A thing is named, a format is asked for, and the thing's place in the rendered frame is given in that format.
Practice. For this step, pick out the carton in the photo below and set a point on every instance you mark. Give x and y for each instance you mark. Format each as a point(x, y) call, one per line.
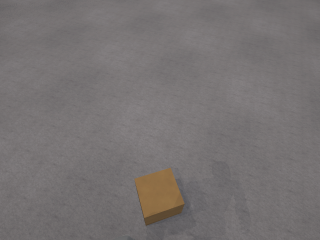
point(159, 196)

